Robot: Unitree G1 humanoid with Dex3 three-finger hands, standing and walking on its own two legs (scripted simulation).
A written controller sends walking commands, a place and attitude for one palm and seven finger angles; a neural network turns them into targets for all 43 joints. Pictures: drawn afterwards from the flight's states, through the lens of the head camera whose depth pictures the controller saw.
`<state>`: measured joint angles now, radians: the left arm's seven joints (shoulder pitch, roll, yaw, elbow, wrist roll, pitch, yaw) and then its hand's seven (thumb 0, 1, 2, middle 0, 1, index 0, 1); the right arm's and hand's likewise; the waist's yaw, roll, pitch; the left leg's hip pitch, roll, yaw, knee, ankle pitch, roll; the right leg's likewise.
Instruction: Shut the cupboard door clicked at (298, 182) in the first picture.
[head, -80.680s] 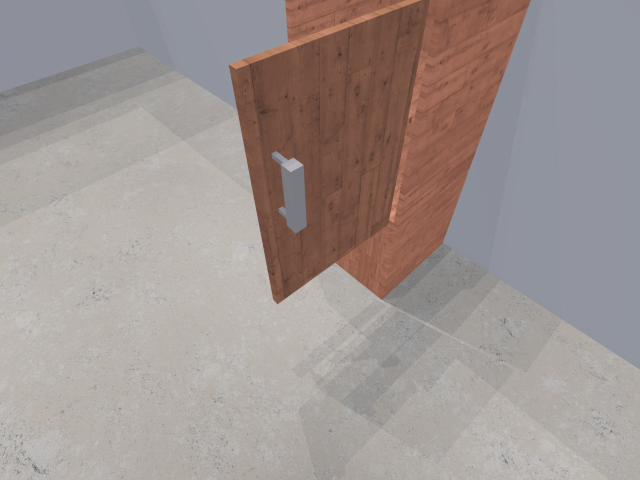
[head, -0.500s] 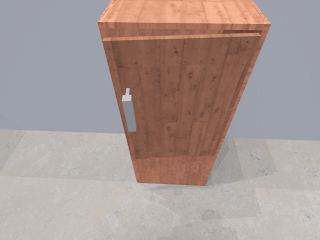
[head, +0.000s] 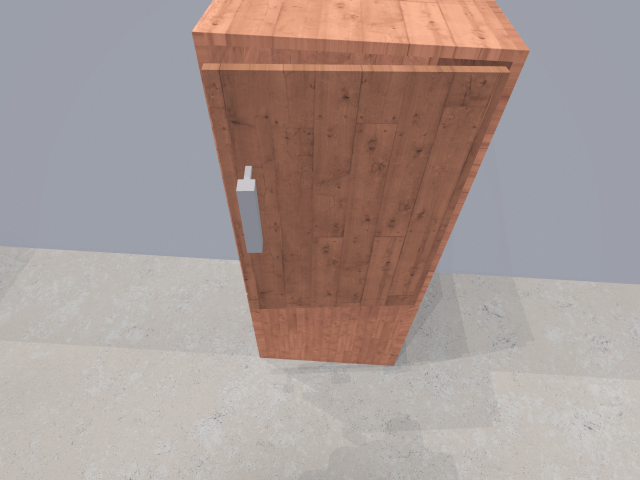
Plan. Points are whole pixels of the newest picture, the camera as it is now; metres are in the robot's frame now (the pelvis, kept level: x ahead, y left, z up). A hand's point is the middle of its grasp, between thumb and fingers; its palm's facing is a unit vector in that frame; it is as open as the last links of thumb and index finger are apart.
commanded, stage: look again from close up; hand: left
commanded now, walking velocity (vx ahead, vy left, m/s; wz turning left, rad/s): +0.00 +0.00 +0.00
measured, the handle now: (251, 209) +0.52 +0.15 +0.01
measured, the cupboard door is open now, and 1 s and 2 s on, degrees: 6 6 6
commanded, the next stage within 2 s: shuffle to correct the standing spot in 0.56 s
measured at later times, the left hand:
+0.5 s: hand out of the picture +0.05 +0.21 -0.18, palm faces +0.02 -0.97 -0.24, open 7.4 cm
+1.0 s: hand out of the picture +0.03 +0.18 -0.19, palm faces +0.04 -0.98 -0.21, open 7.4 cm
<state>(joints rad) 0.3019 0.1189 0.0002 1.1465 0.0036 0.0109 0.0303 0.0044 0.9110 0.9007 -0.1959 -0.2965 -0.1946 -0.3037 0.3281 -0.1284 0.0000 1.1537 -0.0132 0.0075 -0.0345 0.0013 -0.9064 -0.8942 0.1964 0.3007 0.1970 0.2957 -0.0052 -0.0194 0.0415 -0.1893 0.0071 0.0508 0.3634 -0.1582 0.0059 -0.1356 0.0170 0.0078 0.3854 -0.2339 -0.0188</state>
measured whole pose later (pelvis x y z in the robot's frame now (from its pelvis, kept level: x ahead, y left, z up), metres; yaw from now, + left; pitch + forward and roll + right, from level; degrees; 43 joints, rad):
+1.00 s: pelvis +0.05 +0.00 -0.01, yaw +2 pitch +1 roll +0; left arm 0.30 0.19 0.00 1.06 0.03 0.01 0.02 0.00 0.91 0.90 -0.20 -0.30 -0.19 -0.30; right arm 0.26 -0.16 -0.01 1.09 -0.03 0.00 -0.03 0.00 -0.90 -0.89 0.20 0.30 0.20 0.30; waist 0.00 -0.02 0.02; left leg -0.26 0.00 0.01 0.56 -0.32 0.01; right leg -0.17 0.01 -0.03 0.54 -0.39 -0.02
